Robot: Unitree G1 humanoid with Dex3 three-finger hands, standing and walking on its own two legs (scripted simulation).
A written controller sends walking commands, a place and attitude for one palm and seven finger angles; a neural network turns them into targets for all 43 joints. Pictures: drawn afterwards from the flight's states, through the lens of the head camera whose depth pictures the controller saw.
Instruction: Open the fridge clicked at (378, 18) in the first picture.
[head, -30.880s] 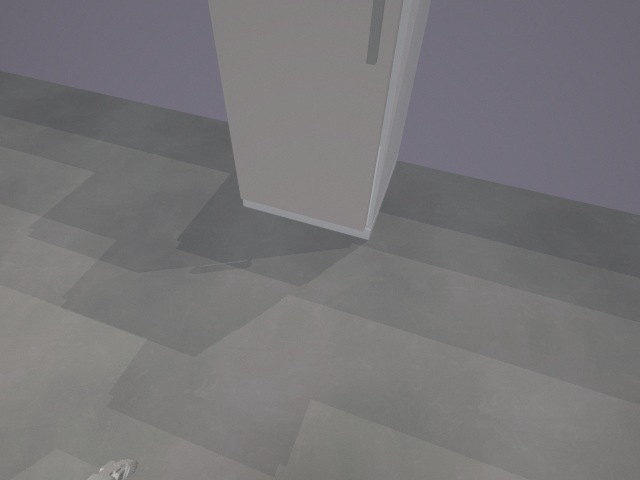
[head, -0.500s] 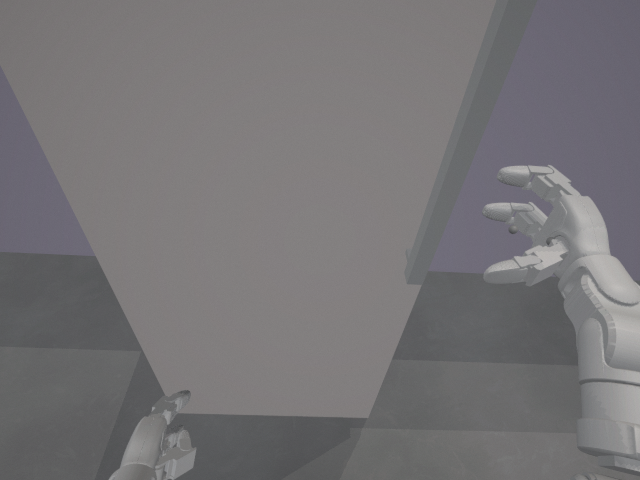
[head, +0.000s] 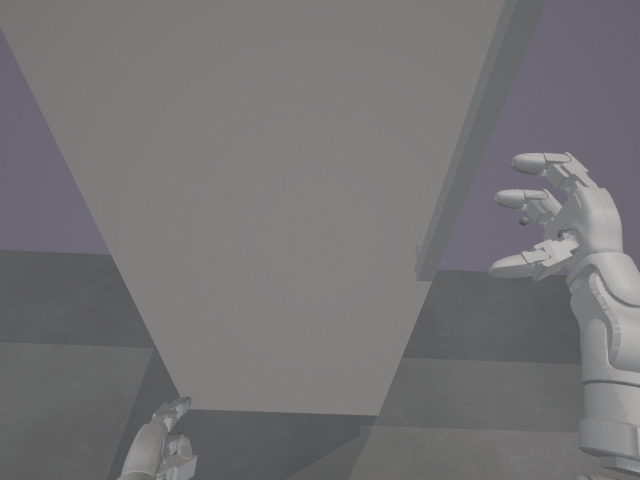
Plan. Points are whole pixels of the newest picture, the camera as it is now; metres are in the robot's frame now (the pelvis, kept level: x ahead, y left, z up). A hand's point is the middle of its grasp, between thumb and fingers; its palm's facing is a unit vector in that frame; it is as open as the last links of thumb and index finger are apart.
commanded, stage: move the hooked fingers beside the handle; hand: right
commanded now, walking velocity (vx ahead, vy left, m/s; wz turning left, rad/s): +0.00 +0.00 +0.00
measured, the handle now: (460, 152) +0.45 -0.13 +0.23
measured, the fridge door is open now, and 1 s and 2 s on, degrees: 0 0 0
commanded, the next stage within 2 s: none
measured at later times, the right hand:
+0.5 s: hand (532, 212) +0.37 -0.21 +0.20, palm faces +0.05 +1.00 -0.06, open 14.0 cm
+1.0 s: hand (521, 222) +0.36 -0.20 +0.20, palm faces -0.04 +1.00 -0.05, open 14.0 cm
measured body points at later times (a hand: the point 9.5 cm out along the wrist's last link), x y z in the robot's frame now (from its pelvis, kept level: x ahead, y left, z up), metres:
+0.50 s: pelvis +0.00 +0.00 +0.00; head -0.02 +0.02 +0.45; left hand +0.19 +0.22 -0.08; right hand +0.36 -0.26 +0.21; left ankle +0.02 +0.10 -0.74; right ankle -0.04 -0.08 -0.74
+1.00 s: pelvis +0.01 +0.00 +0.00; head +0.00 +0.02 +0.45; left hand +0.18 +0.23 -0.09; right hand +0.36 -0.25 +0.20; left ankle +0.02 +0.10 -0.74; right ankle -0.04 -0.08 -0.74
